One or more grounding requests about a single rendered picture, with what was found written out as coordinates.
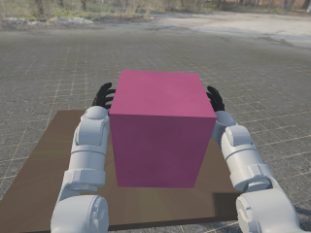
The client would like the table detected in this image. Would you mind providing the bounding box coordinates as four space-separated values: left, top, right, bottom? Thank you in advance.
0 109 244 233

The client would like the robot left upper arm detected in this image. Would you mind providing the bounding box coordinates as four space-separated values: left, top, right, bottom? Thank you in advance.
51 194 109 233

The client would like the robot right forearm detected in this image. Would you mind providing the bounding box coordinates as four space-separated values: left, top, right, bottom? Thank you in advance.
211 111 300 227

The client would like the carton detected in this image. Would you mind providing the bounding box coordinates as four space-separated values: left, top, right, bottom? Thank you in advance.
109 70 217 188

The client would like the robot left forearm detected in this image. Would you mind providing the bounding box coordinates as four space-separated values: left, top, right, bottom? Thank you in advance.
51 106 110 232

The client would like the robot right upper arm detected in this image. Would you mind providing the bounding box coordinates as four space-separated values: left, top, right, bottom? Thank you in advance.
236 188 311 233

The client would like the robot left hand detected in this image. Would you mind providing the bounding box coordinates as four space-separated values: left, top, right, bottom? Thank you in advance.
91 83 116 116

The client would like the robot right hand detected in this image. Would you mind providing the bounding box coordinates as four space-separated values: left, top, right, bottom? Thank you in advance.
206 85 225 112

